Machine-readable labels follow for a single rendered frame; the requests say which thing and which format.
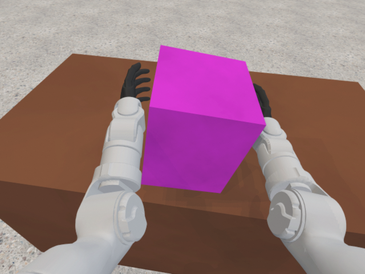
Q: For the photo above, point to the left robot hand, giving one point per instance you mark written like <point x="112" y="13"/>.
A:
<point x="129" y="87"/>

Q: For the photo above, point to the left robot upper arm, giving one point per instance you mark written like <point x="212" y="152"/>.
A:
<point x="106" y="225"/>

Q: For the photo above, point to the right robot forearm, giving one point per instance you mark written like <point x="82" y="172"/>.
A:
<point x="279" y="163"/>

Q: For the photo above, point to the pedestal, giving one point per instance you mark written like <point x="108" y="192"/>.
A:
<point x="52" y="141"/>

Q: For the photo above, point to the right robot hand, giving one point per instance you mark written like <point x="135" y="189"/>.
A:
<point x="263" y="100"/>

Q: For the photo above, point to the carton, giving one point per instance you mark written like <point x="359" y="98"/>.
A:
<point x="204" y="116"/>

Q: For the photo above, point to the left robot forearm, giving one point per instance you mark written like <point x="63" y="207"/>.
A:
<point x="119" y="168"/>

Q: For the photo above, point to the right robot upper arm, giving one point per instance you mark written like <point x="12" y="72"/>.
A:
<point x="312" y="227"/>

